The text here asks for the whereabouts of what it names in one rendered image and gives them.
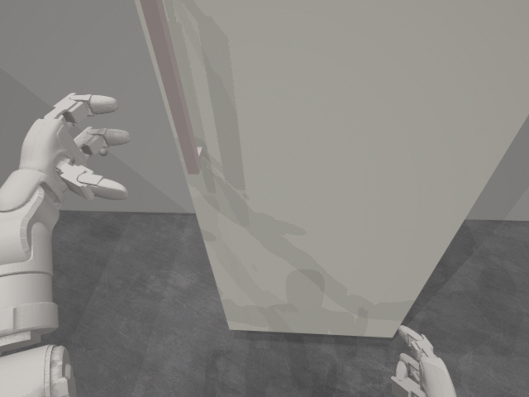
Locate robot right hand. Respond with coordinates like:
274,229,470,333
391,325,456,397

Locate left robot forearm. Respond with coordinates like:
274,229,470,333
0,170,64,356

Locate robot left hand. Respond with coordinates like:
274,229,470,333
19,93,131,200

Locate robot left upper arm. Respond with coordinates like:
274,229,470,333
0,344,76,397

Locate fridge door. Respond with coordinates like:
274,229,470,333
135,0,529,337

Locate handle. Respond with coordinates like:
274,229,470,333
140,0,203,175

